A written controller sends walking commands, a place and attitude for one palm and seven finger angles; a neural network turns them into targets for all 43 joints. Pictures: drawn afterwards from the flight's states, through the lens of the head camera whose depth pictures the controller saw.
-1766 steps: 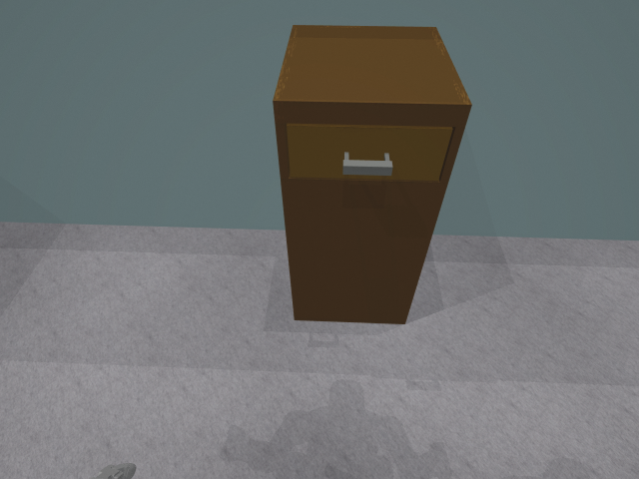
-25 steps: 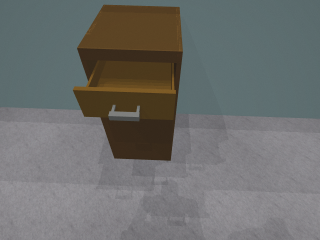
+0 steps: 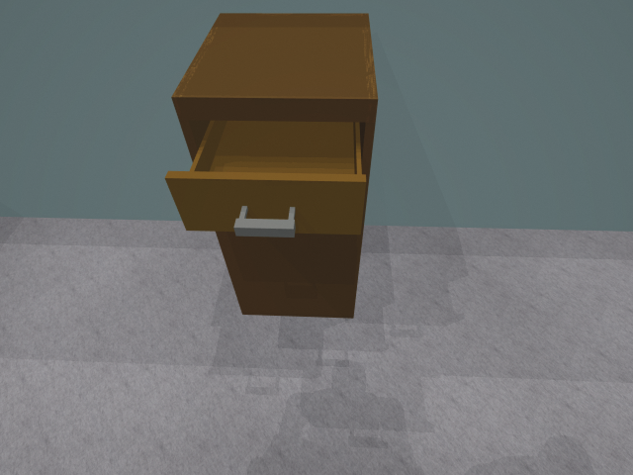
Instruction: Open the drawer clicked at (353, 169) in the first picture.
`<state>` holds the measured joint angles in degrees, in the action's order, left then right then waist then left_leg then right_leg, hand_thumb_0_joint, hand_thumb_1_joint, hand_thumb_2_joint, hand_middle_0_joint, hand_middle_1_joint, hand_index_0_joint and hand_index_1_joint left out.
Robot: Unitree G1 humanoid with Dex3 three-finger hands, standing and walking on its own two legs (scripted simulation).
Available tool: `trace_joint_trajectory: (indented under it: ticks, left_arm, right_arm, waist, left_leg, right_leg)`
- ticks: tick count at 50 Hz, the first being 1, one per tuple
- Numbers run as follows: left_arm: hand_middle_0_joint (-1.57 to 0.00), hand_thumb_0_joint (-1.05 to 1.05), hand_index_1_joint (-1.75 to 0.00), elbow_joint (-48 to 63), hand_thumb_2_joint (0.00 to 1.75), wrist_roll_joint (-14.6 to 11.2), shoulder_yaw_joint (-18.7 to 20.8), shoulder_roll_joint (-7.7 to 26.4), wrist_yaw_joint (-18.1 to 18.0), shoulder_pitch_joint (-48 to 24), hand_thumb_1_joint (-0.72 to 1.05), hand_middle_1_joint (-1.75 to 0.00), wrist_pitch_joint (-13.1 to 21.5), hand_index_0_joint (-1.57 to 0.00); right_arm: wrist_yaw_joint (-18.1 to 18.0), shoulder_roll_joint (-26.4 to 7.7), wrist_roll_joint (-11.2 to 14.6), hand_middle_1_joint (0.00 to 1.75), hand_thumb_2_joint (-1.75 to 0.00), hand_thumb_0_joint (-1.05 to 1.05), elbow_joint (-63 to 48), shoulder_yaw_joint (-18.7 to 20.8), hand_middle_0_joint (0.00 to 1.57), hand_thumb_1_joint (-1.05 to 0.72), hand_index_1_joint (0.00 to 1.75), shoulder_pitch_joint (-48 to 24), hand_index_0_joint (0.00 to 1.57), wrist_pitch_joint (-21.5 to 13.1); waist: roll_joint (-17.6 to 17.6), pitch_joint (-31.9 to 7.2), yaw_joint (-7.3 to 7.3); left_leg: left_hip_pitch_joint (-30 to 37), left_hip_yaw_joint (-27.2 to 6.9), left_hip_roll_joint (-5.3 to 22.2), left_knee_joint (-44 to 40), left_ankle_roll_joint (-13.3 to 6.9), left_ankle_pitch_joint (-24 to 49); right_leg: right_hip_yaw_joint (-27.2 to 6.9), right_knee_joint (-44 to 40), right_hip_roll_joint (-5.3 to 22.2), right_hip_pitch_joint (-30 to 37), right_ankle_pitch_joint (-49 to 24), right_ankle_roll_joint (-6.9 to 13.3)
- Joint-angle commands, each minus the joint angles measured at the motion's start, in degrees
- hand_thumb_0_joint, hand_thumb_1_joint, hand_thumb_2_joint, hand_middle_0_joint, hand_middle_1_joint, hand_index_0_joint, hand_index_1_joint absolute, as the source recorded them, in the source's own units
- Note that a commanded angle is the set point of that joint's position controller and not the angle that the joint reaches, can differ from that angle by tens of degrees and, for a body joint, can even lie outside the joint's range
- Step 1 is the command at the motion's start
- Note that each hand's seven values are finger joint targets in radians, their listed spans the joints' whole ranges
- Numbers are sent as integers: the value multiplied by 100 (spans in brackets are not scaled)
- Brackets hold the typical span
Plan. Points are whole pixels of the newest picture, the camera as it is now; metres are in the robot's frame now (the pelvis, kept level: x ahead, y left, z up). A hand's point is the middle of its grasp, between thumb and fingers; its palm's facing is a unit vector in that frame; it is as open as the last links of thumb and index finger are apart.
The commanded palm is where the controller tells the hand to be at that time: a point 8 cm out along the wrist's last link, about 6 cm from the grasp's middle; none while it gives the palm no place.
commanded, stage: look again from close up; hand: left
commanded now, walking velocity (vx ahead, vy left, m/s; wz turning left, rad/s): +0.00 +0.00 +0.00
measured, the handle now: (266, 219) +0.54 +0.13 -0.04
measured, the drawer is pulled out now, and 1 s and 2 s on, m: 0.18 0.18 0.18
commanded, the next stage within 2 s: raise the hand with hooked fingers in 0.22 s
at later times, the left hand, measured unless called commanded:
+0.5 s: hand (169, 457) +0.16 +0.20 -0.07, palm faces -0.05 -0.76 -0.64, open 7.5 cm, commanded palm +0.11 +0.23 -0.04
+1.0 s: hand (154, 400) +0.21 +0.22 -0.01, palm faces +0.19 -0.01 -0.98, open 10.1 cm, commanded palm +0.16 +0.22 +0.03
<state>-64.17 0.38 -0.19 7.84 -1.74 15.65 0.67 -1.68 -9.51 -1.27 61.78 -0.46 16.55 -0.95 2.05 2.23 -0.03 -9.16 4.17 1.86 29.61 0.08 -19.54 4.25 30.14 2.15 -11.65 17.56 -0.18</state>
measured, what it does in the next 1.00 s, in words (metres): lowers itself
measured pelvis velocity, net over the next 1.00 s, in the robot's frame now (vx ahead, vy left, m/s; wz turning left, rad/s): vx -0.04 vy -0.04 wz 0.02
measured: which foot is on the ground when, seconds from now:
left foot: down 0.00-1.00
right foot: down 0.00-1.00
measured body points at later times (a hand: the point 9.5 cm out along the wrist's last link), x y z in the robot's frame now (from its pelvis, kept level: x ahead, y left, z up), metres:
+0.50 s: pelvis -0.01 +0.00 +0.00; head +0.00 -0.03 +0.44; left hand +0.16 +0.24 -0.03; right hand +0.07 -0.26 -0.14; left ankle -0.04 +0.12 -0.73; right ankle -0.02 -0.12 -0.73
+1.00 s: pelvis -0.04 -0.04 -0.06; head +0.02 -0.07 +0.39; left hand +0.19 +0.22 +0.04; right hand +0.21 -0.22 -0.15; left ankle -0.04 +0.12 -0.73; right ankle -0.02 -0.12 -0.73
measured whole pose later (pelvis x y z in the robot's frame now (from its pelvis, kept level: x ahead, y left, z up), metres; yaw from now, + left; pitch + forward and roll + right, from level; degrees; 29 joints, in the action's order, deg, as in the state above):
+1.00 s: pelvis -0.04 -0.04 -0.06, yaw +1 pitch +11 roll +2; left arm -0.5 60.5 0.6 22.7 -28.3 12.9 4.3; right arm 1.1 -11.1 -5.1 32.1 0.8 2.3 3.2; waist 2.0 -5.7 5.3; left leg -39.3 2.0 3.2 54.8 2.7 -26.8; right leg 5.0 57.1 2.5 -42.4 26.4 3.2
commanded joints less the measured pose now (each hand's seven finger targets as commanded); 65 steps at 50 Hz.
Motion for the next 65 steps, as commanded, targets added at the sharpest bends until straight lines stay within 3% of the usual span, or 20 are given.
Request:
trace_joint_trajectory:
  ticks: [1,15,16,17,18,19,20,21,23,27,29,32,36,39,44,48,53,57,62,65]
  left_arm:
    - [-20,0,-30,188,90,5,57,539,-20,308,90,-30,55,-20]
    - [-20,0,-30,216,90,7,83,645,-12,267,90,-30,40,-20]
    - [-20,0,-30,29,90,58,103,853,-248,678,90,-30,121,-20]
    - [-20,0,-32,8603,89,1057,181,2738,-320,-3847,88,-32,1132,-20]
    - [-20,0,-33,6791,88,1157,344,2309,-735,-1077,85,-33,577,-20]
    - [-21,0,-34,6329,87,857,211,1762,-1034,-706,83,-34,193,-21]
    - [-21,0,-36,5565,86,1058,-476,546,-1058,768,81,-36,-358,-21]
    - [-21,0,-37,6723,85,1291,-661,621,-1042,-167,78,-37,-282,-21]
    - [-21,0,-40,6636,83,2444,-295,1275,-1327,103,74,-40,-167,-21]
    - [-22,0,-47,5627,79,4188,-311,972,-1649,2083,64,-47,-201,-22]
    - [-22,0,-50,5531,77,4878,-88,1107,-1726,2644,60,-50,-58,-22]
    - [-23,0,-54,6378,74,5604,135,1535,-1925,2155,53,-54,303,-23]
    - [-23,0,-60,7512,70,6236,667,2235,-2548,667,43,-60,522,-23]
    - [-24,0,-64,8567,67,6317,718,2531,-2997,-1176,36,-64,873,-24]
    - [-25,0,-72,8251,62,6147,675,2541,-3157,-1236,25,-72,1137,-25]
    - [-25,0,-78,7203,58,5904,620,2389,-2795,-636,15,-78,117,-25]
    - [-26,0,-86,7106,53,5396,381,2340,-1682,108,4,-86,-862,-26]
    - [-27,0,-92,7579,49,5458,470,2462,-1332,-50,-6,-92,-400,-27]
    - [-28,0,-99,8064,44,5726,885,2682,-1891,-691,-17,-99,465,-28]
    - [-28,0,-103,8065,41,5768,924,2696,-2255,-1248,-24,-103,568,-28]
  right_arm:
    - [-17,-494,25,30,-90,0,-189,23,20,-90,30,366,20,-89]
    - [-11,-443,36,30,-90,0,26,4,20,-90,30,372,20,-87]
    - [38,-726,128,30,-90,0,-331,127,20,-90,30,-157,20,-90]
    - [-232,-1528,363,30,-90,0,-2145,149,20,-90,30,-165,20,-983]
    - [-457,-1016,283,30,-90,0,-1902,153,20,-90,30,-600,20,-1543]
    - [-456,-972,335,30,-90,0,-1434,286,20,-90,30,-544,20,-1675]
    - [-452,-750,442,30,-90,0,-1471,256,20,-90,30,-468,20,-1691]
    - [-365,-909,400,30,-90,0,-1997,240,20,-90,30,-815,20,-1750]
    - [-308,-1191,132,30,-90,0,-2231,300,20,-90,30,-872,20,-1609]
    - [9,-1147,-100,30,-90,0,-3034,517,20,-90,30,-1080,20,-968]
    - [231,-1122,-114,30,-90,0,-3247,593,20,-90,30,-1268,20,-522]
    - [410,-1088,-126,30,-90,0,-3677,512,20,-90,30,-1614,20,-172]
    - [398,-978,-313,30,-90,0,-3901,529,20,-90,30,-1544,20,49]
    - [267,-892,-435,30,-90,0,-3857,516,20,-90,30,-1518,20,86]
    - [210,-903,-496,30,-90,0,-3815,487,20,-90,30,-1474,20,58]
    - [168,-934,-314,30,-90,0,-3855,418,20,-90,30,-1577,20,238]
    - [-11,-982,20,30,-90,0,-3951,209,20,-90,30,-1849,20,373]
    - [-64,-996,-82,30,-90,0,-3824,179,20,-90,30,-1677,20,260]
    - [-31,-943,-253,30,-90,0,-3668,345,20,-90,30,-1387,20,140]
    - [28,-987,-267,30,-90,0,-3569,459,20,-90,30,-1284,20,127]
  waist:
    - [-185,335,24]
    - [-208,141,43]
    - [-1065,207,222]
    - [987,-2755,-211]
    - [1659,-2285,229]
    - [1434,-1719,137]
    - [717,-1148,18]
    - [428,-477,28]
    - [-219,-491,-80]
    - [-1473,-438,498]
    - [-1538,-578,779]
    - [-1146,-1164,907]
    - [-139,-1937,674]
    - [156,-2325,229]
    - [-77,-2287,33]
    - [-251,-2222,226]
    - [-1246,-1984,536]
    - [-912,-1606,547]
    - [-38,-1824,479]
    - [229,-1990,343]
  left_leg:
    - [-449,-535,510,-809,-238,1491]
    - [-234,-409,435,-855,-228,1411]
    - [-691,-287,550,311,-24,1857]
    - [870,-236,-147,-445,-279,2943]
    - [1128,-248,74,-528,-218,4055]
    - [593,-231,132,-408,-6,3415]
    - [111,-301,161,-542,-50,3070]
    - [-276,-419,89,-436,-51,2519]
    - [-731,-423,-103,-78,-127,1786]
    - [-1784,-223,-294,340,-32,1090]
    - [-2158,-125,-319,470,15,1071]
    - [-2351,-30,-406,768,-21,1109]
    - [-2119,-60,-522,1319,-106,819]
    - [-1691,-231,-520,2014,-158,617]
    - [-1827,-344,-495,2480,-183,362]
    - [-2313,-179,-465,1826,-170,479]
    - [-2311,-71,-421,970,-168,799]
    - [-1977,-133,-372,629,-185,815]
    - [-1313,-172,-404,676,-164,1168]
    - [-1003,-192,-390,781,-127,1348]
  right_leg:
    - [-347,-358,341,45,-955,206]
    - [-382,-467,426,168,-1223,185]
    - [-732,-539,751,157,-3499,100]
    - [-913,59,33,597,-3180,318]
    - [-416,315,-72,115,-1684,375]
    - [-155,282,-79,-313,-844,249]
    - [-80,250,-148,-604,-651,185]
    - [-112,78,-80,-744,-924,179]
    - [-153,114,-182,-1212,-733,250]
    - [-347,262,-255,-1426,59,300]
    - [-607,425,-258,-1230,-384,384]
    - [-825,819,-197,-1138,-879,411]
    - [-1149,1089,-184,-1662,-597,382]
    - [-1321,1224,-114,-2644,16,350]
    - [-1373,1229,-87,-3117,303,343]
    - [-881,1075,-109,-1772,-578,198]
    - [-845,726,-56,-263,-1427,53]
    - [-709,548,-36,-308,-1271,86]
    - [-604,553,-86,-706,-1276,222]
    - [-539,600,-122,-1093,-1173,270]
